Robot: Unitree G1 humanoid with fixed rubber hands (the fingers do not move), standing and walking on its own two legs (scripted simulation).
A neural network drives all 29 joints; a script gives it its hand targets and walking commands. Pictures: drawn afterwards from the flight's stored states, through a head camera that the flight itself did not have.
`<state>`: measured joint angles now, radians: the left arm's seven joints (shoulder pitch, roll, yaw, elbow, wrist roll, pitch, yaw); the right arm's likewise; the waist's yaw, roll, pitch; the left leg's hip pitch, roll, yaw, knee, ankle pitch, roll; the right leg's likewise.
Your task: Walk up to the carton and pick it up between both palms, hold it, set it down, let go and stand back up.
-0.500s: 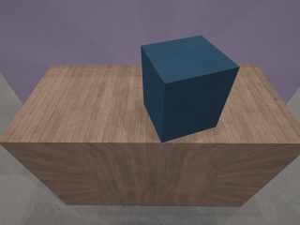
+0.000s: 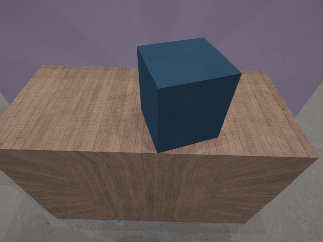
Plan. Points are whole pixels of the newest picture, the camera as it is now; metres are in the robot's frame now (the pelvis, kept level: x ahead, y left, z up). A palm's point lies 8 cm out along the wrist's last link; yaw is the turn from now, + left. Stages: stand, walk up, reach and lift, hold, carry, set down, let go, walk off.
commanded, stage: walk up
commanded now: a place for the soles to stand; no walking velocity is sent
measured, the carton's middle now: (180, 95) +0.52 -0.04 +0.08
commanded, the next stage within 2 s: reach and lift in 1.28 s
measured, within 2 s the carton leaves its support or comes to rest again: neither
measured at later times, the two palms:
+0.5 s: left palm out of the picture +0.09 +0.30 -0.09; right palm out of the picture +0.06 -0.34 -0.09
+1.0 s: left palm out of the picture +0.10 +0.31 -0.09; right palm out of the picture +0.11 -0.32 -0.07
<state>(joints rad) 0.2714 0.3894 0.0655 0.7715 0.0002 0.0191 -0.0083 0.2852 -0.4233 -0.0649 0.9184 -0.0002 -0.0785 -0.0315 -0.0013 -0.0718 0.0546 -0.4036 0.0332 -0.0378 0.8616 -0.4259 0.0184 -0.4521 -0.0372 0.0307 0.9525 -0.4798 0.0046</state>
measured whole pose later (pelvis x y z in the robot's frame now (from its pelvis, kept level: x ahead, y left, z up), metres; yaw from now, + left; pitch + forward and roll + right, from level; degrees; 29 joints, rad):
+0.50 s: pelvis +0.01 -0.01 +0.01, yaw +1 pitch -2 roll +1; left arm 0.27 0.39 0.07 0.78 0.00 0.00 -0.01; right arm 0.26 -0.40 -0.06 0.97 0.00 -0.07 -0.03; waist 0.00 -0.04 0.06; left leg -0.46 0.02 0.05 0.79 -0.30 0.02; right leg -0.40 -0.02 -0.01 0.85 -0.42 -0.03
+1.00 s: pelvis +0.02 +0.00 +0.01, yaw +1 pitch -1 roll +0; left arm 0.27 0.39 0.07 0.79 0.00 -0.03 -0.01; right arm 0.16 -0.38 -0.06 0.99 0.00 -0.07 -0.02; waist 0.00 -0.05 0.06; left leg -0.46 0.02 0.05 0.77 -0.30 0.02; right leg -0.38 -0.02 -0.01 0.79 -0.41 -0.02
